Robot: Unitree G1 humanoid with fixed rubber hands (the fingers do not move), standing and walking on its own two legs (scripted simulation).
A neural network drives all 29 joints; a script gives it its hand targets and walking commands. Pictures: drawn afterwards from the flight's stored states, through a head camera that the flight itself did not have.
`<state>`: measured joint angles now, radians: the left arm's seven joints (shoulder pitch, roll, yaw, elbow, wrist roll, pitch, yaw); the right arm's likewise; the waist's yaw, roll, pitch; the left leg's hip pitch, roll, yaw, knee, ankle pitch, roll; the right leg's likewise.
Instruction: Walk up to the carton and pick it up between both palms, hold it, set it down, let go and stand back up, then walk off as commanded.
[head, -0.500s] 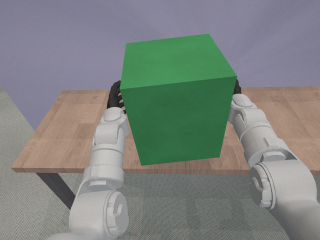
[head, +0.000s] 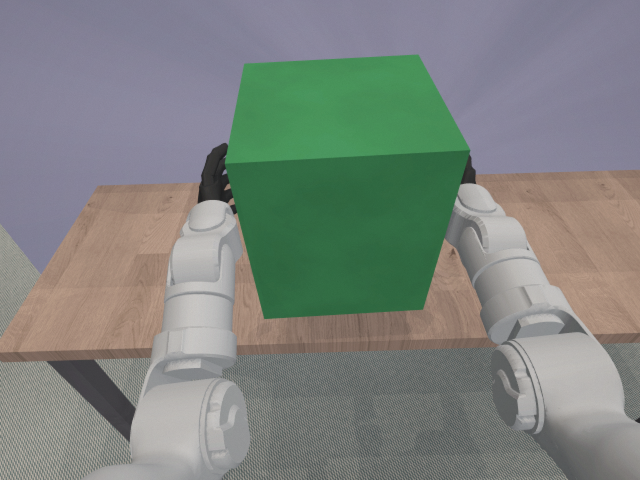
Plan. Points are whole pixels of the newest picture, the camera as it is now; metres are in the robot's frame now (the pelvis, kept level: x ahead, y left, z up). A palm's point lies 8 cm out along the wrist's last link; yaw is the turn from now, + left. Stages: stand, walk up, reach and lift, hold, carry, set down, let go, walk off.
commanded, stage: reach and lift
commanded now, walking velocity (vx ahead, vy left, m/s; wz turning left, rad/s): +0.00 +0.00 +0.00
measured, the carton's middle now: (337, 192) +0.42 +0.03 +0.17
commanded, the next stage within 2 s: hold in 0.30 s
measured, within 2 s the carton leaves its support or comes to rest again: neither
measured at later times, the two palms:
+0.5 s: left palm (220, 198) +0.38 +0.16 +0.19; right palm (469, 192) +0.41 -0.13 +0.18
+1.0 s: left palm (222, 190) +0.37 +0.16 +0.21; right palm (483, 191) +0.39 -0.14 +0.20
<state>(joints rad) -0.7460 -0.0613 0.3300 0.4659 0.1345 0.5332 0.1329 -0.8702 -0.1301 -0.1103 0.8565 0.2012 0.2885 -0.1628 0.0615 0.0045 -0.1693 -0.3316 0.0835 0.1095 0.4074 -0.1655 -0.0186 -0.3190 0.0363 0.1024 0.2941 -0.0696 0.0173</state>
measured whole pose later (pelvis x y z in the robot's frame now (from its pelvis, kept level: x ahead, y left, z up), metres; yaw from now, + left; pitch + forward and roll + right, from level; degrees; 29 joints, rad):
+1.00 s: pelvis +0.00 +0.00 +0.00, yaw +0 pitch +3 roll -1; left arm -0.72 -0.06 0.33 0.24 0.13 0.73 0.10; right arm -0.78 -0.12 -0.07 0.57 0.28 0.47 -0.24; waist -0.01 0.00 -0.16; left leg -0.29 0.08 0.11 0.41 -0.17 -0.02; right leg -0.28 0.04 0.10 0.29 -0.07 0.02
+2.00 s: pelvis +0.00 +0.00 +0.00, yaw +0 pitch +3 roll -1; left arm -0.70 -0.06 0.33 0.20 0.13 0.75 0.08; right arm -0.76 -0.11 -0.07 0.51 0.28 0.52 -0.26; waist -0.03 0.00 -0.16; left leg -0.28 0.08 0.11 0.41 -0.17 -0.02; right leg -0.27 0.04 0.10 0.29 -0.07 0.02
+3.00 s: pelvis +0.00 +0.00 +0.00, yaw +0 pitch +3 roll -1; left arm -0.70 -0.06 0.33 0.19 0.13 0.75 0.08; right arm -0.75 -0.11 -0.07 0.51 0.28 0.52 -0.26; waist -0.05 0.00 -0.16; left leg -0.28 0.08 0.11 0.41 -0.17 -0.02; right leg -0.27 0.04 0.10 0.30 -0.08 0.02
